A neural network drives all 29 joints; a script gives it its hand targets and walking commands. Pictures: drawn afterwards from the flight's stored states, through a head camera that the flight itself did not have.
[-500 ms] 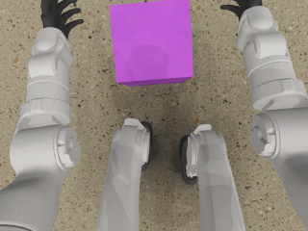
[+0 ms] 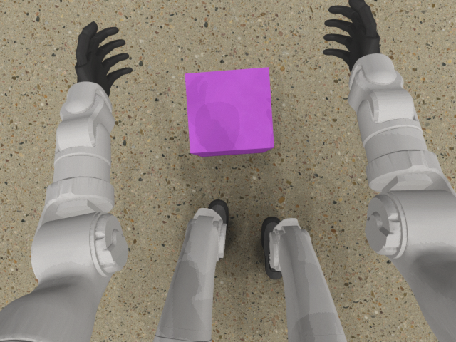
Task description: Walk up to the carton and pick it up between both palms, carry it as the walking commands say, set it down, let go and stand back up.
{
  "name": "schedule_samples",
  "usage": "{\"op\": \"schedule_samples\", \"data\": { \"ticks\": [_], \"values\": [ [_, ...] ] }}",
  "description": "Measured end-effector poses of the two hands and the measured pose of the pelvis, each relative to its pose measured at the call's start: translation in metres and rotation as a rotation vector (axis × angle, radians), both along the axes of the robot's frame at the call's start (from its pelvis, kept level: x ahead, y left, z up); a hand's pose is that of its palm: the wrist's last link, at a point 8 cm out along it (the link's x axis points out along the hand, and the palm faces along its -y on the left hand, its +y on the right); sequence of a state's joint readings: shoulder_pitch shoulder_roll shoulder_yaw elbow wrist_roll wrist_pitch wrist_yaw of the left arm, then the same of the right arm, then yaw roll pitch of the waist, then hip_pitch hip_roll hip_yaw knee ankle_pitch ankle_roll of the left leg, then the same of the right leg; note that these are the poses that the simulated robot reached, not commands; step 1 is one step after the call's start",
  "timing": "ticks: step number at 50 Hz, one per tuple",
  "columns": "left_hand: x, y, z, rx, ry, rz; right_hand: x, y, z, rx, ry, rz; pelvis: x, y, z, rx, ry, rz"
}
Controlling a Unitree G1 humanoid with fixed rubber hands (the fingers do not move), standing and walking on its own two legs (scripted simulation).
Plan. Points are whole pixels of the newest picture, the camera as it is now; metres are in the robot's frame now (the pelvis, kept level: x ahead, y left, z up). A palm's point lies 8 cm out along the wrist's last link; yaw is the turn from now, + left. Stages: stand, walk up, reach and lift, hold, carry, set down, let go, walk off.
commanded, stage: set down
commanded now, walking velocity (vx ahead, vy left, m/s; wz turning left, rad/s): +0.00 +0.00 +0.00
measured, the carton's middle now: (230, 119) +0.49 +0.07 -0.49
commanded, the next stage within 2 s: let go in 0.22 s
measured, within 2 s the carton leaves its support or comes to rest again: neither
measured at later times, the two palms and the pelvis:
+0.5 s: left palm (76, 102) +0.43 +0.26 -0.04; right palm (390, 89) +0.47 -0.15 -0.04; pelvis +0.04 +0.01 +0.08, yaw +0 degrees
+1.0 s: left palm (18, 251) +0.27 +0.23 +0.08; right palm out of the picture +0.31 -0.22 +0.07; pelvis +0.09 -0.01 +0.15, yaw +2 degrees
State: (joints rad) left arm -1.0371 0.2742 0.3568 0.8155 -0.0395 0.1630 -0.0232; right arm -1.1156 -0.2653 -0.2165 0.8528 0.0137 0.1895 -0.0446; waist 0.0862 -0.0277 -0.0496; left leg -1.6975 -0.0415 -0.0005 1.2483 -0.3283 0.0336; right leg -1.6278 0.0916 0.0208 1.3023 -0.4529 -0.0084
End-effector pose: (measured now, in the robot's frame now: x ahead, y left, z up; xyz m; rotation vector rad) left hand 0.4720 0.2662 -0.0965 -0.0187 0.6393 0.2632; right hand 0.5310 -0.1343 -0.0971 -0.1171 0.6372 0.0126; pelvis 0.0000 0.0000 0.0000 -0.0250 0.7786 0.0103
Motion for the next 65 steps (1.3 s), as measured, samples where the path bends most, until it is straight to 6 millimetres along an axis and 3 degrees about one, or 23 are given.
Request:
{"op": "schedule_samples", "data": {
  "ticks": [9, 13, 18, 22, 25, 34, 43, 50, 58, 65],
  "values": [
    [0.001, -0.002, 0.050, 0.005, -0.005, -0.013, 0.000, -0.001, 0.050, 0.000, 0.003, 0.004, 0.011, 0.004, 0.048, 0.000, -0.023, -0.004],
    [0.002, -0.007, 0.055, 0.012, 0.013, -0.022, 0.000, 0.001, 0.056, -0.007, 0.015, 0.006, 0.015, 0.005, 0.057, 0.001, -0.021, -0.004],
    [-0.006, -0.010, 0.046, 0.028, 0.046, -0.048, -0.011, -0.001, 0.049, -0.036, 0.036, -0.010, 0.020, 0.005, 0.064, -0.002, -0.019, -0.004],
    [-0.025, -0.008, 0.043, 0.064, 0.086, -0.110, -0.037, -0.009, 0.046, -0.086, 0.057, -0.031, 0.028, 0.006, 0.073, -0.005, -0.035, -0.002],
    [-0.045, -0.005, 0.053, 0.089, 0.117, -0.158, -0.064, -0.016, 0.052, -0.102, 0.079, -0.044, 0.036, 0.008, 0.083, -0.004, -0.068, 0.002],
    [-0.102, 0.000, 0.109, 0.100, 0.154, -0.199, -0.120, -0.036, 0.102, -0.091, 0.103, -0.036, 0.058, 0.010, 0.113, 0.010, -0.225, 0.010],
    [-0.164, -0.016, 0.150, 0.089, 0.160, -0.183, -0.171, -0.064, 0.147, -0.098, 0.107, -0.020, 0.078, 0.002, 0.138, 0.023, -0.431, 0.017],
    [-0.206, -0.032, 0.173, 0.087, 0.172, -0.183, -0.221, -0.089, 0.169, -0.085, 0.125, -0.038, 0.091, -0.006, 0.152, 0.037, -0.593, 0.013],
    [-0.223, -0.043, 0.189, 0.093, 0.172, -0.203, -0.262, -0.110, 0.187, -0.085, 0.137, -0.048, 0.099, -0.016, 0.160, 0.049, -0.744, 0.006],
    [-0.218, -0.050, 0.191, 0.094, 0.169, -0.225, -0.272, -0.118, 0.191, -0.088, 0.151, -0.051, 0.097, -0.021, 0.159, 0.052, -0.826, 0.005]
  ]
}}
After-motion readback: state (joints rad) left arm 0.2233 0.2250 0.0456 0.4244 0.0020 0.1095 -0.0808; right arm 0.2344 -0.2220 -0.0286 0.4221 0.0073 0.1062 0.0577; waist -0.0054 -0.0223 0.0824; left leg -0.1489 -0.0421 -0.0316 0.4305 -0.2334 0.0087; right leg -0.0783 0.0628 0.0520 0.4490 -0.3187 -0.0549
